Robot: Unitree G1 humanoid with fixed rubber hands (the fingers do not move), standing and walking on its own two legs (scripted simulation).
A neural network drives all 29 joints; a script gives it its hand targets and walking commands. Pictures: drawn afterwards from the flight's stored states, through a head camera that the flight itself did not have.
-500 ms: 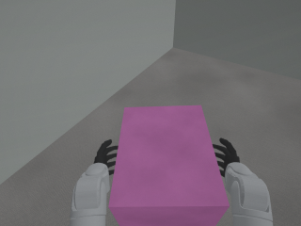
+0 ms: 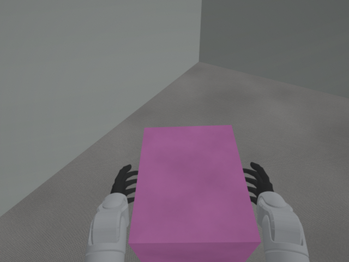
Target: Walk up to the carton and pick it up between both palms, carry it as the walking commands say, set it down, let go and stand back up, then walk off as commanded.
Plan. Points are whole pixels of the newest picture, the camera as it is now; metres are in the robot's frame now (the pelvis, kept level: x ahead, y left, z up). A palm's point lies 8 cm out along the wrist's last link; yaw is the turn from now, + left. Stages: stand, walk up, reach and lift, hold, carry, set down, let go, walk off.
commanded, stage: carry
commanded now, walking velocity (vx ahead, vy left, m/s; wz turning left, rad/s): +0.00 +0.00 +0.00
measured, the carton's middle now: (189, 196) +0.32 -0.01 -0.03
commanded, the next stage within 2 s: hold in 0.66 s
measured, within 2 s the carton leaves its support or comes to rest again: neither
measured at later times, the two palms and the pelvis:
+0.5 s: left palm (125, 204) +0.26 +0.14 +0.04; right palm (270, 202) +0.27 -0.18 +0.04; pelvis -0.01 -0.01 +0.00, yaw +0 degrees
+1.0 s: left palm (114, 205) +0.25 +0.16 +0.05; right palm (268, 225) +0.22 -0.16 +0.04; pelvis -0.03 +0.02 +0.01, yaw -16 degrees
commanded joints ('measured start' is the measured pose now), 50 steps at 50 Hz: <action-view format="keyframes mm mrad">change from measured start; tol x4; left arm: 1 -409 -677 -519 -56 -201 -40 -162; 33 -432 -690 -475 41 -173 -122 -164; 34 -234 -697 -484 -63 -214 -97 -161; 35 -359 -630 -527 -138 -248 -95 -165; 38 -333 -547 -480 -127 -254 -63 -165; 41 -321 -534 -480 -143 -279 -66 -179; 45 -360 -535 -446 -65 -254 -55 -188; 50 -406 -621 -457 -38 -235 -36 -198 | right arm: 1 -393 664 511 -39 198 -35 164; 33 -403 682 477 46 166 -124 166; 34 -257 694 600 -35 210 -110 151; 36 -204 636 541 -28 175 -97 107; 40 -258 667 645 -74 243 -91 99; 45 -374 666 624 -17 238 -93 122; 50 -402 720 634 22 234 -87 152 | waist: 1 1 -4 -181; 33 9 -10 -173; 34 63 -52 -141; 35 19 -41 -103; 37 58 -2 -61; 41 176 -27 -88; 46 172 -38 -19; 50 176 7 -45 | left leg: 1 75 85 -126 -49 208 16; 33 71 75 -124 -50 154 2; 34 329 -157 -233 -93 289 38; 37 139 -170 -282 -147 303 54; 40 45 -174 -273 -139 321 36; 46 105 -158 -240 -152 194 34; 50 101 -160 -237 -175 221 31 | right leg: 1 62 -127 150 -75 351 -5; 33 79 -131 161 -110 362 -12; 34 191 20 375 -135 527 7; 36 343 4 395 -141 677 -10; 40 478 26 395 -120 657 -20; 46 309 84 374 -167 237 4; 50 342 106 354 -144 305 10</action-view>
